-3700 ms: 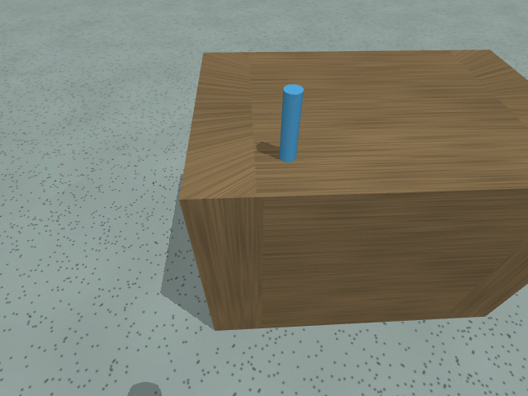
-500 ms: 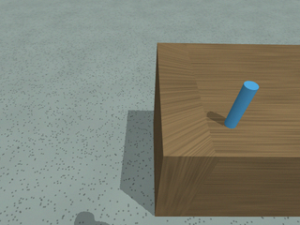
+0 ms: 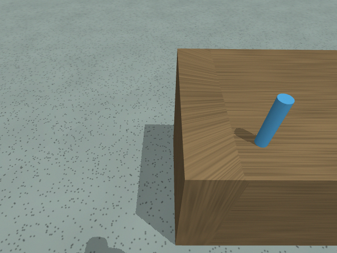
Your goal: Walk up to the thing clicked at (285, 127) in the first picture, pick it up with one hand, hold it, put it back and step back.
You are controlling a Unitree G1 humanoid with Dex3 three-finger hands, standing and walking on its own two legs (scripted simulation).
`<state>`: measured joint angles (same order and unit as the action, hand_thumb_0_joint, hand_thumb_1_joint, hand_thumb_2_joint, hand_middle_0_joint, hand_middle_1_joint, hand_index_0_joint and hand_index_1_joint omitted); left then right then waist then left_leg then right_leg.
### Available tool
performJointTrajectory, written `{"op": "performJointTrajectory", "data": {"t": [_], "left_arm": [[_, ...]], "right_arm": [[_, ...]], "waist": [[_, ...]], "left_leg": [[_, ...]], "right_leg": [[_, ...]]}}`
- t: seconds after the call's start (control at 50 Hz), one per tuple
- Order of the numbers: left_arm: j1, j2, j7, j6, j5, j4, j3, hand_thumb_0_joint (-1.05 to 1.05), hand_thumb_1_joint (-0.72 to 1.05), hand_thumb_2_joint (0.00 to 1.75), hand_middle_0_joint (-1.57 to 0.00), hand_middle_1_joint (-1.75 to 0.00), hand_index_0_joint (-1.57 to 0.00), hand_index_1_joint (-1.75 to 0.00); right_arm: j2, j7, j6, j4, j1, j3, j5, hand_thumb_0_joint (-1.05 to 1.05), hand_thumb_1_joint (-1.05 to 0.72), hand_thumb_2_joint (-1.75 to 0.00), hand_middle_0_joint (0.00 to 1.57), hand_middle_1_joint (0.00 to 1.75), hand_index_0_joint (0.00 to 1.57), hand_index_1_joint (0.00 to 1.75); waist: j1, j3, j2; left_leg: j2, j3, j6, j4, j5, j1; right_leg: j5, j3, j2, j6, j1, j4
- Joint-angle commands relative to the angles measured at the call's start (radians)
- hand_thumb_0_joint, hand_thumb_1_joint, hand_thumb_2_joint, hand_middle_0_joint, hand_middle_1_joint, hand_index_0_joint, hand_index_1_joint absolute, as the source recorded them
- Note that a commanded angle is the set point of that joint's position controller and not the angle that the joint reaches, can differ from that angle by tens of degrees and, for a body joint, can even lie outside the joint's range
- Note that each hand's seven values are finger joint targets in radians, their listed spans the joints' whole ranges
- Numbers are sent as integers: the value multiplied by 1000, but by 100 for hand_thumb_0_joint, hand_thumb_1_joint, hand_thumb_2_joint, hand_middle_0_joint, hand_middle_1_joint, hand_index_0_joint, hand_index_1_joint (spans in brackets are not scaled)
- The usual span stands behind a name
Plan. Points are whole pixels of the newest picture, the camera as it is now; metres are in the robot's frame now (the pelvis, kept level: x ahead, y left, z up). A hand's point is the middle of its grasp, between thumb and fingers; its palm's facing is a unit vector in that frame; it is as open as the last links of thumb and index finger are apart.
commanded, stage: stand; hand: right
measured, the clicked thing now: (271, 123) +0.45 -0.27 +0.06
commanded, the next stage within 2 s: none
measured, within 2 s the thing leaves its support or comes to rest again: neither
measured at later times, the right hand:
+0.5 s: hand out of the picture +0.07 -0.25 -0.16, palm faces -0.03 +0.94 -0.33, open 7.4 cm
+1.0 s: hand out of the picture +0.07 -0.25 -0.16, palm faces -0.04 +0.94 -0.34, open 7.4 cm
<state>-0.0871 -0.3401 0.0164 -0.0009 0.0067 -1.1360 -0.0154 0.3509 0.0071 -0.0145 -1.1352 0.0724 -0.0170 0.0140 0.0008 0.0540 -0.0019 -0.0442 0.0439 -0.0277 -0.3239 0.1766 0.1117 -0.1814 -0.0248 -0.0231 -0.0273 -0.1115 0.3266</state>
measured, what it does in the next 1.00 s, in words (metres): stands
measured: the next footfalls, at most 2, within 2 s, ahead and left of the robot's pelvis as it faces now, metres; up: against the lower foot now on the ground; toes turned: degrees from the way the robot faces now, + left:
none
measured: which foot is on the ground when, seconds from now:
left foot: down 0.00-1.00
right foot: down 0.00-1.00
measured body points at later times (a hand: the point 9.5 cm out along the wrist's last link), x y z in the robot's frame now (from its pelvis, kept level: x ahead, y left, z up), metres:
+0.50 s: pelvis +0.00 +0.00 +0.00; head +0.00 +0.00 +0.45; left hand +0.08 +0.30 -0.13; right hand +0.08 -0.30 -0.13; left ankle +0.00 +0.13 -0.75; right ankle +0.00 -0.14 -0.75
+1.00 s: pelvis +0.00 +0.00 +0.00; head +0.01 +0.00 +0.45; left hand +0.06 +0.30 -0.13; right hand +0.07 -0.30 -0.13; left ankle +0.00 +0.13 -0.75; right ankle +0.00 -0.14 -0.75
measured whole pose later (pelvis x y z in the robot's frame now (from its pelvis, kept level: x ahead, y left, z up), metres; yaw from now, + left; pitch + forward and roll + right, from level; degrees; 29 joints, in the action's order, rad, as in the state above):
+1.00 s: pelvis +0.00 +0.00 +0.00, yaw +1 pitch -2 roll +0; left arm -0.13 -0.35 0.01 0.01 0.01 -1.11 0.00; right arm 0.36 0.02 -0.01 -1.14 0.11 -0.01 0.02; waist 0.00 0.06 0.00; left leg -0.04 0.03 -0.03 -0.32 0.17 0.11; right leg -0.18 -0.01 -0.03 -0.03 -0.10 0.32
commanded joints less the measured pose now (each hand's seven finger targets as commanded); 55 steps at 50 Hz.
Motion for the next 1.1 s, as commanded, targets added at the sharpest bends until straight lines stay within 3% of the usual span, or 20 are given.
{"op": "performJointTrajectory", "data": {"t": [0.0, 0.34, 0.44, 0.6, 0.76, 0.84, 1.08], "left_arm": [[34, -224, -22, 32, 3, 61, -33, 0, 90, 90, -20, -30, -20, -30], [19, -231, -24, 33, 1, 76, -26, 0, 90, 90, -20, -30, -20, -30], [21, -230, -23, 31, 2, 79, -27, 0, 90, 90, -20, -30, -20, -30], [17, -236, -23, 32, 4, 84, -25, 0, 90, 90, -20, -30, -20, -30], [-6, -229, -21, 32, 3, 78, -21, 0, 90, 90, -20, -30, -20, -30], [3, -233, -23, 33, 2, 83, -23, 0, 90, 90, -20, -30, -20, -30], [-4, -233, -24, 30, 4, 83, -22, 0, 90, 90, -20, -30, -20, -30]], "right_arm": [[208, -11, -14, 58, -34, -33, -5, 0, -90, -90, 20, 30, 20, 30], [217, -8, -14, 59, -23, -32, -7, 0, -90, -90, 20, 30, 20, 30], [213, -9, -13, 59, -10, -30, -3, 0, -90, -90, 20, 30, 20, 30], [218, -8, -13, 61, -12, -32, -4, 0, -90, -90, 20, 30, 20, 30], [219, -5, -11, 57, -6, -31, -4, 0, -90, -90, 20, 30, 20, 30], [219, -6, -12, 59, -4, -31, -4, 0, -90, -90, 20, 30, 20, 30], [218, -8, -10, 60, 3, -29, -3, 0, -90, -90, 20, 30, 20, 30]], "waist": [[-9, -98, 10], [-5, -95, 7], [-6, -58, 5], [-6, -71, 7], [-5, -50, -2], [-5, -80, 4], [-5, -74, -2]], "left_leg": [[-105, -80, 36, 38, -158, -59], [-104, -87, 38, 48, -163, -62], [-96, -86, 39, 63, -99, -20], [-98, -93, 38, 55, -110, -40], [-91, -95, 40, 62, -37, -18], [-98, -96, 42, 50, -108, -41], [-94, -95, 41, 51, -109, -21]], "right_leg": [[192, -61, -107, 36, -5, -42], [175, -49, -109, 38, 2, -44], [120, -55, -109, 39, -6, -60], [114, -50, -107, 41, -19, -52], [57, -58, -106, 38, -32, -71], [122, -58, -112, 41, -14, -54], [134, -53, -111, 40, 0, -54]]}}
